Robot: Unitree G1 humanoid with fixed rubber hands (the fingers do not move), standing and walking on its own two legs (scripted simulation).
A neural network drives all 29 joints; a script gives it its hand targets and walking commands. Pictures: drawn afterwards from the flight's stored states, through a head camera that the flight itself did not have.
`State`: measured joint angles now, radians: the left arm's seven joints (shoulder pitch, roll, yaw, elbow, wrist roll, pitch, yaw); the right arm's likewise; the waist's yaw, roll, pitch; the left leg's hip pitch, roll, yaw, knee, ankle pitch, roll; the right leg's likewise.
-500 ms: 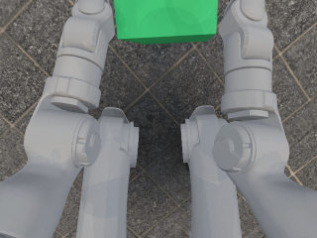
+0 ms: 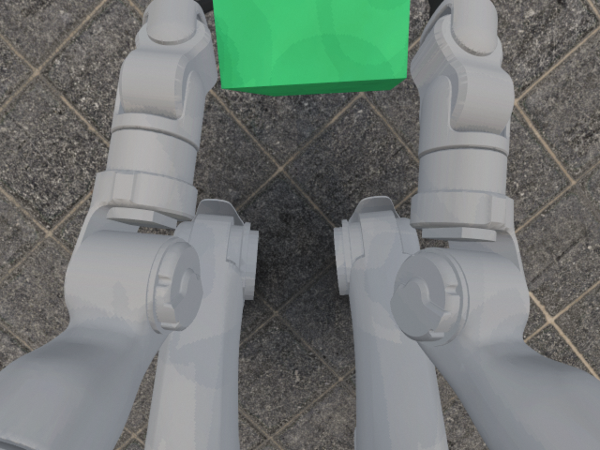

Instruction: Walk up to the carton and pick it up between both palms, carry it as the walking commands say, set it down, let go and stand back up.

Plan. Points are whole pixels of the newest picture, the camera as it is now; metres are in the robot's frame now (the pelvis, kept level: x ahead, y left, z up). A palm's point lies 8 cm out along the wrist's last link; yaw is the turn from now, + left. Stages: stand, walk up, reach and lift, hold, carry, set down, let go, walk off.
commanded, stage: reach and lift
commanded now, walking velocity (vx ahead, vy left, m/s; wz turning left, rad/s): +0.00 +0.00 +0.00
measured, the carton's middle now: (321, 21) +0.54 -0.03 -0.18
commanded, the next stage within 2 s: none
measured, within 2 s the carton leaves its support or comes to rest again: neither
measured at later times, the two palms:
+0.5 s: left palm out of the picture +0.52 +0.10 -0.06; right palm out of the picture +0.52 -0.15 -0.03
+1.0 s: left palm out of the picture +0.50 +0.09 +0.02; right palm out of the picture +0.50 -0.15 +0.05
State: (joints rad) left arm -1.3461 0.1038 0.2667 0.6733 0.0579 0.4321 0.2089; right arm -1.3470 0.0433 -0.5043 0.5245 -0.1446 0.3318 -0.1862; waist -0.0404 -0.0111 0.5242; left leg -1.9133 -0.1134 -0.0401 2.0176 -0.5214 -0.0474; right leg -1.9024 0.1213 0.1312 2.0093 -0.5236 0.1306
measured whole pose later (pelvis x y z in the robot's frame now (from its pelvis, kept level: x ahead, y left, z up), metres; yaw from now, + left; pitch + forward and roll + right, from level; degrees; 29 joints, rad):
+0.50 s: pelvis -0.01 +0.00 +0.05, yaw -1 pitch +20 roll +1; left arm -1.26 0.06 0.30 0.56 0.09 0.49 0.20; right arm -1.27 0.08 -0.47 0.45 -0.14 0.37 -0.20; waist -0.04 -0.02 0.52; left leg -1.73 -0.09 -0.04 1.88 -0.51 -0.04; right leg -1.73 0.13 0.14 1.87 -0.50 0.12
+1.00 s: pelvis -0.01 +0.00 +0.10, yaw -1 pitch +15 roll +0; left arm -1.19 0.03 0.29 0.56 0.09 0.50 0.21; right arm -1.20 0.08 -0.46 0.46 -0.14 0.39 -0.19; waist -0.04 -0.01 0.52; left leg -1.50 -0.09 -0.06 1.72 -0.48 -0.04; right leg -1.50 0.11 0.13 1.70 -0.47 0.10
